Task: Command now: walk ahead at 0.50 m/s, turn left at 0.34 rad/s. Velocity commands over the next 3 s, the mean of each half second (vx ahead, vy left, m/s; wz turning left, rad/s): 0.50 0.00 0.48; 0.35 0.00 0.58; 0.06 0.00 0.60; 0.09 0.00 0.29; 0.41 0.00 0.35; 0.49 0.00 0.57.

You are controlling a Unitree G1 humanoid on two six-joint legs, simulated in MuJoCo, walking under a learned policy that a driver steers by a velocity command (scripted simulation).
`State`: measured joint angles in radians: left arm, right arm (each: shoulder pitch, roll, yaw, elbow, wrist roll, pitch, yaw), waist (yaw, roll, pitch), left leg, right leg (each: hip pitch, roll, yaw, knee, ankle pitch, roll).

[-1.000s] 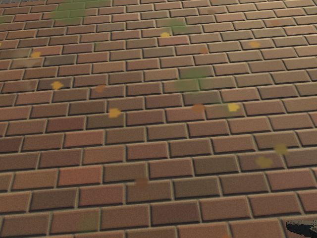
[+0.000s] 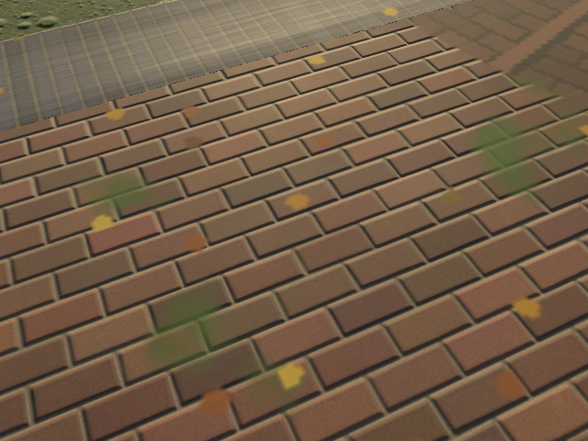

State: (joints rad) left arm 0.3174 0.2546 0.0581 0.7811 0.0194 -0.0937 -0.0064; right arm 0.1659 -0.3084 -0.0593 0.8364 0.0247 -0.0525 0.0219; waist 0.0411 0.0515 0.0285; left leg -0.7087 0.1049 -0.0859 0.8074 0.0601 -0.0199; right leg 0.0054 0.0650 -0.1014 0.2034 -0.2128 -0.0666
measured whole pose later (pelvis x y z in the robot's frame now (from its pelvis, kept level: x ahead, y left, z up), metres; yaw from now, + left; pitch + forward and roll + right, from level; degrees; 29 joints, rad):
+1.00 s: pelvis +0.53 +0.08 +0.00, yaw +35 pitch +2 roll -1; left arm 0.20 0.28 0.06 0.80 0.00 -0.04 0.02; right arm 0.16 -0.32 -0.08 0.60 0.02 0.03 0.00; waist 0.05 0.04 0.08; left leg -0.62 0.06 -0.02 0.85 -0.20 -0.05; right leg -0.17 -0.01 -0.14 0.35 -0.21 -0.03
